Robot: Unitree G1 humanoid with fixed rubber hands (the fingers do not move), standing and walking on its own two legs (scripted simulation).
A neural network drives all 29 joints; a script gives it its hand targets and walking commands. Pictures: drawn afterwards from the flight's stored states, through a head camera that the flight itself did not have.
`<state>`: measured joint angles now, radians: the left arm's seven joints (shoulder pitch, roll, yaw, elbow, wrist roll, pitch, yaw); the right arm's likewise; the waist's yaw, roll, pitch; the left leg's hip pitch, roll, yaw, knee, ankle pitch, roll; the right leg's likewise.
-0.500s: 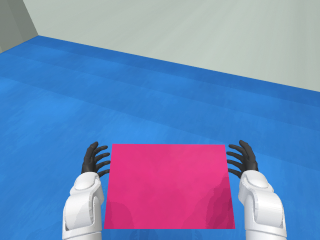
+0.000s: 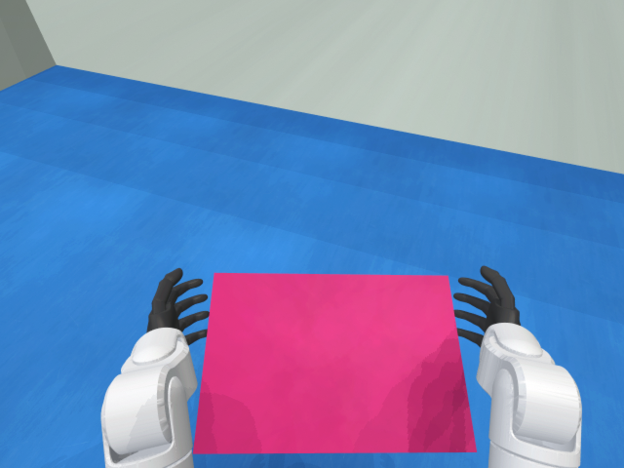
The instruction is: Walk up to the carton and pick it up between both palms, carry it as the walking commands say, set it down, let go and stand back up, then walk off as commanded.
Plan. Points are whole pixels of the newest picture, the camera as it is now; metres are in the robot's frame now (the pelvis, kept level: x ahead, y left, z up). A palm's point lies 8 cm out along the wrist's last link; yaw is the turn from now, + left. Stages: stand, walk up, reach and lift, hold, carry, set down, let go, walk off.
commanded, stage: carry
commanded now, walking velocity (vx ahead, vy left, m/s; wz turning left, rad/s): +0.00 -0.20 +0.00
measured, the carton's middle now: (329, 362) +0.26 +0.00 +0.00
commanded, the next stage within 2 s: none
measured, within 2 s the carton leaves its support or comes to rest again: neither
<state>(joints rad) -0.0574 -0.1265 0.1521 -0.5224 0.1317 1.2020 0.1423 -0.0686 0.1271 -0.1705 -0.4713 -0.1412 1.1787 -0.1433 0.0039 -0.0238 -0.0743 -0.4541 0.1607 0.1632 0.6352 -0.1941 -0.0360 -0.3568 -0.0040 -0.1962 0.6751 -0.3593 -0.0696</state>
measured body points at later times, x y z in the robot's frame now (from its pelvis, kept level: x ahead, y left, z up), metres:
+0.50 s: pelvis -0.03 -0.03 +0.02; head -0.02 +0.00 +0.47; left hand +0.21 +0.18 +0.10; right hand +0.23 -0.20 +0.11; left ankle -0.05 +0.07 -0.72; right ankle -0.04 -0.11 -0.66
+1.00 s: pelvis -0.09 -0.17 +0.01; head -0.08 -0.17 +0.46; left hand +0.16 +0.03 +0.11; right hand +0.17 -0.35 +0.10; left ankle -0.10 -0.08 -0.68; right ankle -0.04 -0.27 -0.72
